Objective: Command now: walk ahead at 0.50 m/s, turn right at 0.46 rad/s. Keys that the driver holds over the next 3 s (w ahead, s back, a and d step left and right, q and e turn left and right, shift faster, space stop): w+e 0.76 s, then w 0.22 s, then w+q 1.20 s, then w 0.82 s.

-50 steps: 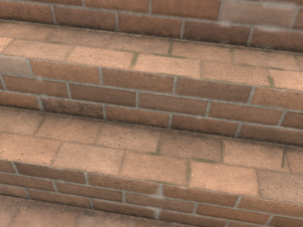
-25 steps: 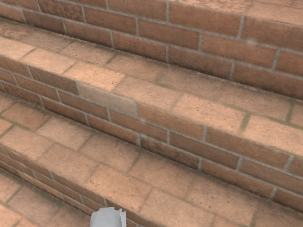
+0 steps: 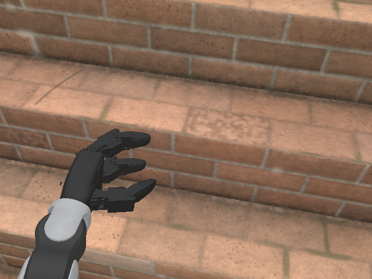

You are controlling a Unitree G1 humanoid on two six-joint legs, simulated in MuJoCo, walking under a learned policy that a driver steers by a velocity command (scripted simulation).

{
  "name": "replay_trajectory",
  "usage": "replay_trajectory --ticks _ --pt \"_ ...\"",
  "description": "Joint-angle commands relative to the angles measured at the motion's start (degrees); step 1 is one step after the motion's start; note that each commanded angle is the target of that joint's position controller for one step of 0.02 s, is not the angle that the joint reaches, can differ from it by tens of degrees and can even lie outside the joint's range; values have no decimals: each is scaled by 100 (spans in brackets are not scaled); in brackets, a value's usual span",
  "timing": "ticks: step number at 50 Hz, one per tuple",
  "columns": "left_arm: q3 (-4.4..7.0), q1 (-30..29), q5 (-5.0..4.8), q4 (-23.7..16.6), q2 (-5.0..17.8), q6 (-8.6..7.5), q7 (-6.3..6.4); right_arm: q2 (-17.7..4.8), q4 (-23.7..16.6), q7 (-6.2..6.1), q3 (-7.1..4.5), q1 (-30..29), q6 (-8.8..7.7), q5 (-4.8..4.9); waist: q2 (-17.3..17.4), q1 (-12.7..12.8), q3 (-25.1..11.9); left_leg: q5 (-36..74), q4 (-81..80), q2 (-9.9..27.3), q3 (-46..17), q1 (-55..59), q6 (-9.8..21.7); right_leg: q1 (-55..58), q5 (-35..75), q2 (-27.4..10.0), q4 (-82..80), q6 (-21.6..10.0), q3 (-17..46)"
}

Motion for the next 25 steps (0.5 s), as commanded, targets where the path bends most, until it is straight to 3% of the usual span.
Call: replay_trajectory --ticks 1,2,3,4,5,7,8,9,10,11,12,13,14,15,16,17,18,19,20,21,22,23,24,25 --pt "-165 1507 0 113 -164 256 46 -335 -767 -20 181 -1331 -40 -53 228 1288 -114 4562 -1091 1457 -1350 -111 1019 -130 410 156 1675 74 113" --pt "-50 1456 -40 70 85 384 170 -552 -798 -15 154 -1074 -61 -21 512 1204 25 4582 -973 1658 -1453 376 1080 -942 -36 153 2895 122 199" --pt "-9 963 -109 -136 144 442 242 -566 -742 -23 122 -745 -77 -14 480 1029 341 4516 -820 1595 -1300 1014 959 -1950 -495 90 3351 119 400" --pt "-24 414 -124 -373 84 436 270 -525 -657 -32 114 -245 -81 -26 431 788 667 4327 -700 1557 -1235 1647 870 -2823 -871 25 3429 119 495" --pt "-46 -36 -81 -645 -37 467 262 -470 -601 -54 133 -130 -41 -108 545 774 739 5262 -604 1405 -927 1763 732 -2842 -1129 72 3389 124 325" --pt "-18 65 -1 -829 164 507 203 -607 -941 -230 131 -684 74 -177 529 1159 406 5879 -811 1088 -116 712 443 -1083 -455 -274 1233 13 184" --pt "39 465 55 -709 346 565 216 -844 -1200 -314 111 -1225 151 -173 417 1484 69 6192 -931 930 268 -46 402 448 559 -303 -271 -51 -238" --pt "36 441 36 -721 367 596 317 -1029 -1292 -379 52 -1213 263 -67 567 1420 -19 6109 -1045 843 330 -431 490 1441 872 -303 -1875 -36 -708" --pt "77 398 13 -804 301 599 443 -1297 -1196 -394 -11 -926 374 -22 950 1354 -291 7301 -736 956 207 13 696 2049 528 -101 -2602 -105 -858" --pt "177 1126 56 -811 321 553 490 -1693 -1158 -401 -120 -635 527 89 1470 1629 -793 9749 511 901 -133 1236 831 2027 -2215 208 -2974 -433 28" --pt "463 1921 -140 -480 1108 427 484 -1737 -1591 -314 -225 -1403 632 160 946 1862 -735 9295 2011 787 -73 1343 524 2581 -626 71 -4352 -488 -240" --pt "575 3264 -175 94 1232 309 567 -1512 -2085 -183 -197 -2295 574 261 332 2342 -650 6337 4388 304 -147 -93 98 4109 1623 -342 -6305 -968 621" --pt "385 3450 22 787 678 294 682 -443 -2592 15 99 -2828 375 259 -918 1711 171 -86 5863 -331 -821 -2706 155 4415 2377 -266 -7046 -1155 1437" --pt "270 2460 387 702 558 255 616 -76 -2945 281 176 -2403 190 374 -1464 487 67 -787 7287 -719 -1675 -3705 201 3478 1734 -384 -6370 -1306 2958" --pt "108 1945 329 493 24 249 618 -120 -3083 449 258 -2220 111 420 -1232 140 -46 -1216 7572 -611 -2176 -3906 123 2724 1438 -677 -5946 -1123 3075" --pt "-28 1614 248 487 -357 191 642 -120 -2875 535 336 -1720 38 312 -556 -164 195 -1528 7526 -542 -2214 -2854 159 691 644 -649 -5506 -646 2748" --pt "-57 1045 312 410 -331 108 677 -161 -2310 494 308 -645 102 134 290 -773 -61 -581 7300 -621 -1462 -1667 48 -259 723 -472 -5036 -166 1745" --pt "-38 468 294 248 -66 49 721 -333 -1925 449 269 92 192 -17 344 -1115 -346 22 7645 -727 -1169 -781 -9 -1063 960 -546 -4974 -4 1589" --pt "-36 119 227 110 66 -51 774 -472 -1698 337 221 640 301 -50 344 -1328 -457 173 7436 -664 -1156 -6 17 -1873 1048 -587 -4686 158 1611" --pt "-71 -183 169 -13 28 -126 791 -553 -1531 197 212 1095 367 -96 358 -1545 -399 177 6523 -456 -1348 663 139 -2669 1097 -492 -4229 344 1567" --pt "-120 -500 73 -158 -64 -115 781 -542 -1347 42 209 1590 379 -147 714 -1897 -212 270 3819 -77 -1675 1458 532 -3295 1259 -59 -3261 674 1031" --pt "-184 -167 -113 -109 -348 -2 757 -411 -1196 -15 191 1323 365 -16 1924 -1543 162 1166 837 417 -2265 2022 912 -3798 -56 304 -1170 564 357" --pt "-254 304 30 -271 -372 43 760 98 -1302 122 350 -45 331 85 1423 -511 679 2069 -231 92 -1877 785 827 -2756 -93 418 -676 392 131" --pt "-328 521 74 -409 -488 68 784 499 -1253 281 483 -1136 328 213 1105 268 812 3079 -1360 -68 -1432 -269 829 -1631 -528 541 -653 125 274"
Next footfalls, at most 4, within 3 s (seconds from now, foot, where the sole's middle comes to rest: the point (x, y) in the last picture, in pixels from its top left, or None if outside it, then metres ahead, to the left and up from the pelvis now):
0.20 right None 0.14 -0.17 -0.55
0.54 left None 0.06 0.06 -0.77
1.04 left None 0.08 0.05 -0.78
1.38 right None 0.02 -0.24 -0.52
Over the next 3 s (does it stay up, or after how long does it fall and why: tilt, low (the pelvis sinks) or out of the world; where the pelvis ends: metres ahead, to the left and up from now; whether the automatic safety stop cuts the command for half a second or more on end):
stays up -0.05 -0.35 0.00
